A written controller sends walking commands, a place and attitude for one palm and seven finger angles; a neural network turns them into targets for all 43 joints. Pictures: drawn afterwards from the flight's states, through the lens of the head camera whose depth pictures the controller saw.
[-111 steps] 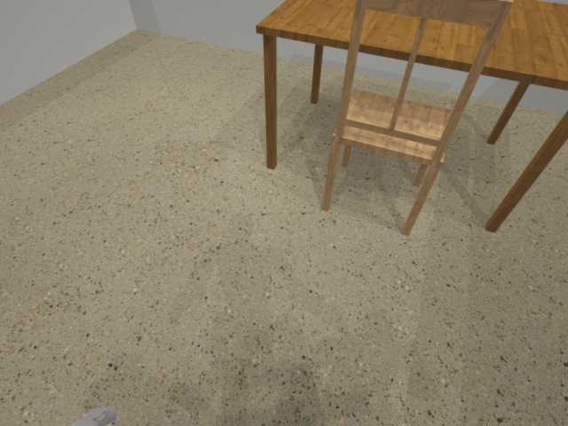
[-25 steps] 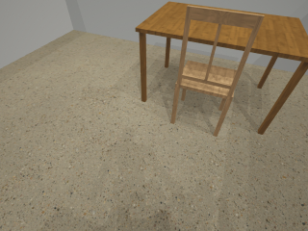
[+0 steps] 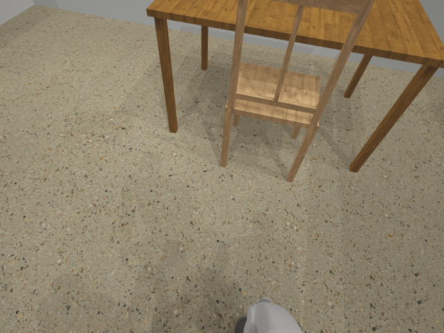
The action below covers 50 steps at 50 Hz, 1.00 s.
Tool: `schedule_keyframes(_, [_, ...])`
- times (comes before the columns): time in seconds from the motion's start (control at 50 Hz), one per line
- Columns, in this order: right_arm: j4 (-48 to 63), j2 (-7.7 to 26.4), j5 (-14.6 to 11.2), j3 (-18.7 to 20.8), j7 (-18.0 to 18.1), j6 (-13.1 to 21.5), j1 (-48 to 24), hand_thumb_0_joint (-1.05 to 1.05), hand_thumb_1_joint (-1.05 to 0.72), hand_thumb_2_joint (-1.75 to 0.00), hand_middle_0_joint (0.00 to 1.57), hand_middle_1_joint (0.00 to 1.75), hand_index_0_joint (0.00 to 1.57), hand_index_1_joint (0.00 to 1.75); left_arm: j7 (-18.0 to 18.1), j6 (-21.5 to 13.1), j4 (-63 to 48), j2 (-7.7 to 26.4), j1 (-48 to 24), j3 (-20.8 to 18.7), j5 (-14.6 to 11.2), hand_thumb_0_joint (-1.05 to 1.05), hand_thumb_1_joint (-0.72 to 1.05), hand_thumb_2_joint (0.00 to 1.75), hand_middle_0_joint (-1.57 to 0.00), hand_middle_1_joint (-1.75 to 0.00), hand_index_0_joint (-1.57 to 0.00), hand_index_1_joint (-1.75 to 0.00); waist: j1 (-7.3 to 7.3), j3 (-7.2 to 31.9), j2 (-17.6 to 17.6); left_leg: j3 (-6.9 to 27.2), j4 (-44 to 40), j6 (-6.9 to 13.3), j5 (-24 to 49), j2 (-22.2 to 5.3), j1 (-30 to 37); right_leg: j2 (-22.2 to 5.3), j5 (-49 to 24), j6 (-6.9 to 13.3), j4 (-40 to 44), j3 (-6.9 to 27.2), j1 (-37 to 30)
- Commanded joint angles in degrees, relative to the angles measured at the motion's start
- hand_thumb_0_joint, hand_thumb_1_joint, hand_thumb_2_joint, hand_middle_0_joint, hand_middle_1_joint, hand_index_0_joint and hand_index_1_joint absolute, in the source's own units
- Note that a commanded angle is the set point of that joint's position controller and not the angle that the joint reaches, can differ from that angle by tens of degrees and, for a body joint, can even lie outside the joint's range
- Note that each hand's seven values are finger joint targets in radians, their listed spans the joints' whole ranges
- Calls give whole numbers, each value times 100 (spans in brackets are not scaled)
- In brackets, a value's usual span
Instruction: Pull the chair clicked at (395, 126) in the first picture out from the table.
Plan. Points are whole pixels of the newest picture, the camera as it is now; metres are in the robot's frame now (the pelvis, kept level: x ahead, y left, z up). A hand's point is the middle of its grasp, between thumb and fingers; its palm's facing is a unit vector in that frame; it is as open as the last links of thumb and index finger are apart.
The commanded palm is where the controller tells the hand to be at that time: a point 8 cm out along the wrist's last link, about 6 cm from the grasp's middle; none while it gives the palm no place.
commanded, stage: walk to a spot facing it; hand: left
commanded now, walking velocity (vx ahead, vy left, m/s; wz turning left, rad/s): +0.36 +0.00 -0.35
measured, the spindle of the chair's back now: (286, 59) +0.99 -0.19 -0.05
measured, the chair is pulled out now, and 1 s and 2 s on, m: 0.00 0.00 0.00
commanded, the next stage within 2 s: take the last steps up to it in 0.32 s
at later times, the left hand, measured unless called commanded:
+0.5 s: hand (151, 290) +0.22 +0.16 -0.16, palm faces -0.04 -0.99 -0.14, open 7.3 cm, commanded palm none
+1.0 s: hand (179, 187) +0.48 +0.14 -0.16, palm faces -0.24 -0.95 -0.18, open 7.4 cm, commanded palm none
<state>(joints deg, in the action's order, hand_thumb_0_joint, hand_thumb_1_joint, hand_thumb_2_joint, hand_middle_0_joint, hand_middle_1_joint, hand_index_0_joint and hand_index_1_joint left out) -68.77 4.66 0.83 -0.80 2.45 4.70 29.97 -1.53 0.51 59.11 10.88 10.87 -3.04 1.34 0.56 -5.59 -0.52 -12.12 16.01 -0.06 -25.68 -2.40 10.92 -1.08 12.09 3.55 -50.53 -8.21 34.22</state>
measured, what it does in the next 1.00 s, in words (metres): walks ahead: right foot, then left foot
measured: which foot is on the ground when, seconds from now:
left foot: down 0.00-0.10, up 0.12-0.56, down 0.58-1.00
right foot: up 0.00-0.08, down 0.10-0.60, up 0.62-1.00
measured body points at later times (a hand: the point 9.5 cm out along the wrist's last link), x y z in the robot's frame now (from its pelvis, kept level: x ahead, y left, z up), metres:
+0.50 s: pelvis +0.21 +0.00 +0.01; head +0.22 +0.00 +0.46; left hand +0.22 +0.21 -0.15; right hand +0.28 -0.24 -0.13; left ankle +0.33 +0.14 -0.69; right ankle +0.17 -0.06 -0.73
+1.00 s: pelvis +0.37 -0.03 +0.01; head +0.39 -0.03 +0.46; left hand +0.49 +0.19 -0.14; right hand +0.25 -0.22 -0.14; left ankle +0.33 +0.12 -0.73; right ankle +0.42 -0.18 -0.70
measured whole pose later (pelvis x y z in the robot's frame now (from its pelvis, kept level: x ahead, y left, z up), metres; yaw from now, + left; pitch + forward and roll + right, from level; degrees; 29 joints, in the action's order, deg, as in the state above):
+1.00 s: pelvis +0.37 -0.03 +0.01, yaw -14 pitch +0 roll +1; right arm -64.5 7.4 1.7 2.2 1.0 2.7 23.6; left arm -1.6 0.6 59.2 10.5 10.8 -4.0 1.8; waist 2.7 -2.7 -1.1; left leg -14.3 22.0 -2.6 -18.0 -6.0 -2.3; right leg -6.5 14.2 -0.5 -40.4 -5.0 26.5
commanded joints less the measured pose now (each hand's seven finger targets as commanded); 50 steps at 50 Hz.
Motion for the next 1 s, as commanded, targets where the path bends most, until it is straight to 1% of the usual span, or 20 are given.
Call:
schedule_keyframes(0.0, [217,1332,-58,345,75,69,-25,0,-90,-90,20,30,20,30,22,-195,-154,207,701,-27,4,0,90,90,-20,-30,-20,-30,-568,136,860,-83,994,389,7460,-1162,-878,541,-407,304,999,-495,-1780])
schedule_keyframes(0.04, [351,1416,-81,393,39,66,-407,0,-90,-90,20,30,20,30,67,-259,216,548,1904,-184,66,0,90,90,-20,-30,-20,-30,-1157,648,833,-144,2983,271,6391,-1056,-1668,403,-674,520,1691,-226,-3478])
schedule_keyframes(0.06, [404,1092,-157,348,-35,66,-254,0,-90,-90,20,30,20,30,124,-319,296,1042,2329,-280,81,0,90,90,-20,-30,-20,-30,-1286,1120,-215,-64,5043,137,3071,-618,-2921,-860,-951,1054,2073,1331,-4538])
schedule_keyframes(0.08, [543,711,-178,341,-21,86,55,0,-90,-90,20,30,20,30,171,-331,241,1373,2328,-351,-21,0,90,90,-20,-30,-20,-30,-903,1637,-1095,479,7057,14,-600,174,-4071,-2234,-1346,1724,2775,4049,-4908])
schedule_keyframes(0.1, [708,868,-152,381,-53,37,-345,0,-90,-90,20,30,20,30,213,-300,81,1359,1890,-382,-134,0,90,90,-20,-30,-20,-30,-844,1190,-483,1188,7212,210,-293,-130,-4331,-2301,-55,1811,3486,4104,-4229])
schedule_keyframes(0.12, [810,812,-71,406,-119,11,-720,0,-90,-90,20,30,20,30,241,-316,-8,1079,1381,-295,-127,0,90,90,-20,-30,-20,-30,-671,324,-46,1211,6947,175,330,-422,-4593,-2033,105,1123,3698,3362,-3330])
schedule_keyframes(0.14, [779,704,-27,369,-119,-45,-623,0,-90,-90,20,30,20,30,240,-343,-71,877,1030,-203,-105,0,90,90,-20,-30,-20,-30,-315,312,-157,1256,6742,100,560,-590,-4401,-1910,230,836,3703,3184,-2563])
schedule_keyframes(0.16, [720,673,24,353,-125,-137,-580,0,-90,-90,20,30,20,30,274,-380,-150,628,685,-137,-84,0,90,90,-20,-30,-20,-30,-106,116,166,1281,6443,92,675,-732,-4120,-1732,437,676,3798,2742,-1940])
schedule_keyframes(0.22, [700,502,69,357,-160,-343,-394,0,-90,-90,20,30,20,30,271,-437,-165,523,493,-61,-8,0,90,90,-20,-30,-20,-30,246,-72,199,1108,5530,-50,814,-791,-3688,-1302,404,830,4050,1802,-767])
schedule_keyframes(0.3, [982,505,56,363,-257,-354,-877,0,-90,-90,20,30,20,30,208,-512,-58,537,683,-68,-26,0,90,90,-20,-30,-20,-30,194,-26,-222,892,4288,-222,1521,-785,-3837,-921,-36,751,4104,1374,-984])
schedule_keyframes(0.46, [1378,572,34,346,-296,-141,-2132,0,-90,-90,20,30,20,30,236,-483,165,565,1407,-101,3,0,90,90,-20,-30,-20,-30,-283,203,-411,590,2367,-161,1196,-390,-3816,-1045,-2137,682,3312,1501,-2683])
schedule_keyframes(0.52, [1210,740,51,384,-221,-75,-1665,0,-90,-90,20,30,20,30,239,-441,187,504,1377,-108,-45,0,90,90,-20,-30,-20,-30,-28,490,-418,412,1387,-73,1453,-176,-2807,-782,-2405,469,2581,1336,-2825])
schedule_keyframes(0.54, [1022,933,71,437,-174,-35,-1087,0,-90,-90,20,30,20,30,231,-433,172,414,1341,-99,-71,0,90,90,-20,-30,-20,-30,208,840,-157,618,1018,47,1915,-357,-1708,-563,-2242,279,1718,1156,-2387])
schedule_keyframes(0.58, [790,1831,112,615,-106,-58,29,0,-90,-90,20,30,20,30,182,-457,-46,60,1387,-36,-94,0,90,90,-20,-30,-20,-30,441,1382,1776,3278,266,1097,3228,-2699,51,303,2134,-163,-1234,430,-100])
schedule_keyframes(0.6, [842,1632,87,542,-98,-133,-89,0,-90,-90,20,30,20,30,204,-421,-112,299,1124,-99,-1,0,90,90,-20,-30,-20,-30,467,967,1016,3161,106,1261,2543,-2725,-466,14,2093,-94,-1820,768,85])
schedule_keyframes(0.66, [953,921,67,354,-54,-49,-890,0,-90,-90,20,30,20,30,91,-303,1,177,862,-157,33,0,90,90,-20,-30,-20,-30,111,136,667,2024,-311,767,2140,-2015,-1779,-398,821,-230,-2076,908,110])
schedule_keyframes(0.72, [928,839,71,369,-15,34,-836,0,-90,-90,20,30,20,30,71,-148,64,-117,1059,-127,51,0,90,90,-20,-30,-20,-30,-50,342,519,1116,-255,669,3090,-1725,-1824,-431,343,-364,-1834,825,-75])
schedule_keyframes(0.78, [875,936,56,364,-26,29,-814,0,-90,-90,20,30,20,30,18,-65,-29,-104,870,-123,37,0,90,90,-20,-30,-20,-30,-92,166,697,868,-469,776,2707,-1624,-1870,-539,82,-416,-1240,733,45])
schedule_keyframes(0.92, [662,1177,114,496,-107,-104,-465,0,-90,-90,20,30,20,30,-22,-117,-339,-7,-163,-65,11,0,90,90,-20,-30,-20,-30,213,-196,896,665,-398,775,2092,-1657,-1766,-510,284,-411,1088,161,-518])
schedule_keyframes(0.98, [657,1221,117,511,-131,-156,-577,0,-90,-90,20,30,20,30,-21,-175,-258,83,138,-116,15,0,90,90,-20,-30,-20,-30,-1,-29,774,627,15,654,1411,-1537,-2186,-239,92,-303,1684,-55,-1560])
